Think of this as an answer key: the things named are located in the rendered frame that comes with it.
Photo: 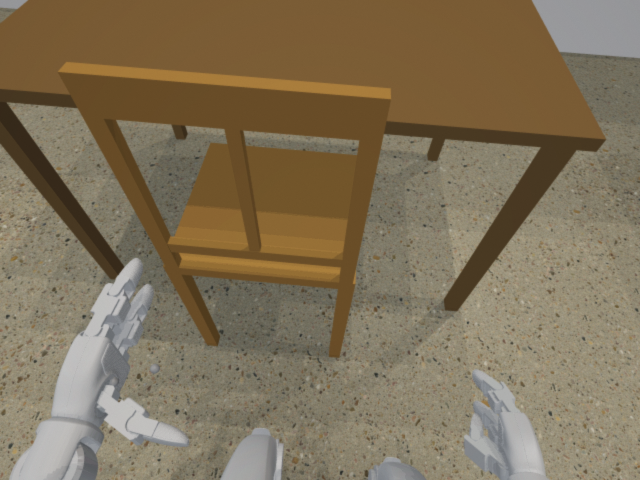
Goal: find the robot left hand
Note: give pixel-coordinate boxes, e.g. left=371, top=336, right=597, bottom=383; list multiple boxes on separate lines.
left=51, top=258, right=189, bottom=447

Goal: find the robot left shin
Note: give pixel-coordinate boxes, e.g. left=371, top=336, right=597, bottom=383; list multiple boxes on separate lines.
left=251, top=428, right=271, bottom=436

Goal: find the robot left forearm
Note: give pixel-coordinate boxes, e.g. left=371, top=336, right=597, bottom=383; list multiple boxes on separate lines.
left=9, top=417, right=104, bottom=480

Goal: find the left robot thigh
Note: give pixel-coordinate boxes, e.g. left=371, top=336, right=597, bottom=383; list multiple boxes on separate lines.
left=220, top=434, right=284, bottom=480

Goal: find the table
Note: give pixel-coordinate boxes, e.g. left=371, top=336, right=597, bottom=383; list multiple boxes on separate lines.
left=0, top=0, right=606, bottom=311

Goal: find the robot right hand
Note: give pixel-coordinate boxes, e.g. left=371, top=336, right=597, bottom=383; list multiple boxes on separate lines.
left=464, top=369, right=546, bottom=480

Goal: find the chair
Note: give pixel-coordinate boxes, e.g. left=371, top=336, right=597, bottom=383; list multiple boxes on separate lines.
left=58, top=62, right=391, bottom=358

